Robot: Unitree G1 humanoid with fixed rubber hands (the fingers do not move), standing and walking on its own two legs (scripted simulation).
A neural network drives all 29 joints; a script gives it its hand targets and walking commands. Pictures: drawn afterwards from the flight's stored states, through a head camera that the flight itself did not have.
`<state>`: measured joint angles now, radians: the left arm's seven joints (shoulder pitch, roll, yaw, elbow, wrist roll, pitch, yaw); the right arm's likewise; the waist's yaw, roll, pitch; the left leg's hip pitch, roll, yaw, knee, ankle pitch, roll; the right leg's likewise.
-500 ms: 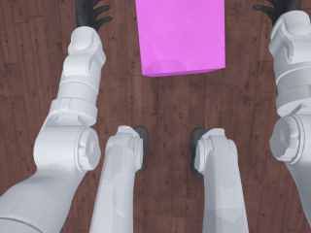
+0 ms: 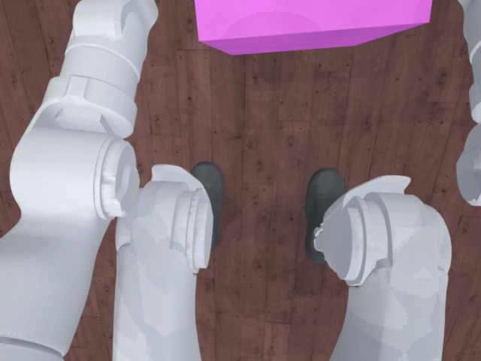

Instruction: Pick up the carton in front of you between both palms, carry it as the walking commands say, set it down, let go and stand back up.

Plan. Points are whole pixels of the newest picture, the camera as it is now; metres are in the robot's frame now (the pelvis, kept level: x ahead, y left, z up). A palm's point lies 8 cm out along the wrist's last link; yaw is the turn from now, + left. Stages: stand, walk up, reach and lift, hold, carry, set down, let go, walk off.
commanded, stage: reach and lift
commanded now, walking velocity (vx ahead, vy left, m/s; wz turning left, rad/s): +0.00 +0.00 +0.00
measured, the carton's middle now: out of the picture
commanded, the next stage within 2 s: none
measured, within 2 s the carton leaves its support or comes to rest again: leaves its support in 0.78 s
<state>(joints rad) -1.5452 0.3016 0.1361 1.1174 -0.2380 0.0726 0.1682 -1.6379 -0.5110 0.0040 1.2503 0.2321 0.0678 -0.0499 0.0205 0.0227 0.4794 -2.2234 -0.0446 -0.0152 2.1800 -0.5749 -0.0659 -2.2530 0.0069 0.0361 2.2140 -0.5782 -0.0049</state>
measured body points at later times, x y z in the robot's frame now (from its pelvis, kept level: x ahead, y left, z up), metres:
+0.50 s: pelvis +0.00 +0.00 +0.00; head +0.38 -0.03 +0.23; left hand +0.56 +0.12 -0.18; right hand +0.58 -0.19 -0.18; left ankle +0.12 +0.13 -0.34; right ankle +0.11 -0.12 -0.34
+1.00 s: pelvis +0.01 +0.01 +0.03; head +0.32 -0.04 +0.35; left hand +0.55 +0.11 -0.07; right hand +0.55 -0.19 -0.07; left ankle +0.12 +0.14 -0.34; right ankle +0.11 -0.12 -0.34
